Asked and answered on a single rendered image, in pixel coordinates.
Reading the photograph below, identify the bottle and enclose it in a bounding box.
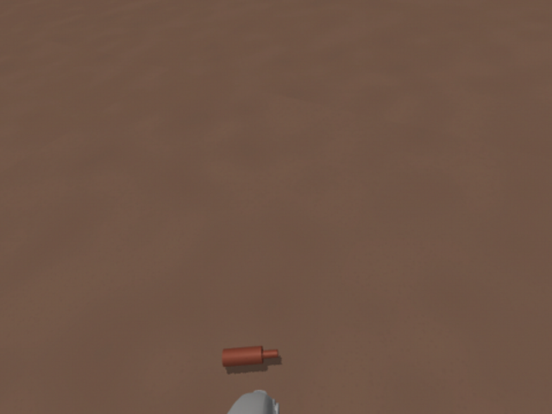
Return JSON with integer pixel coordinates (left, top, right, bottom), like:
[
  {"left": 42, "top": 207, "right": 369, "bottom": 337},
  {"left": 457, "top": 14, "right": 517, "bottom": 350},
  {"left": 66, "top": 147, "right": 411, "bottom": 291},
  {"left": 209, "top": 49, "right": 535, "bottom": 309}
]
[{"left": 222, "top": 346, "right": 278, "bottom": 367}]

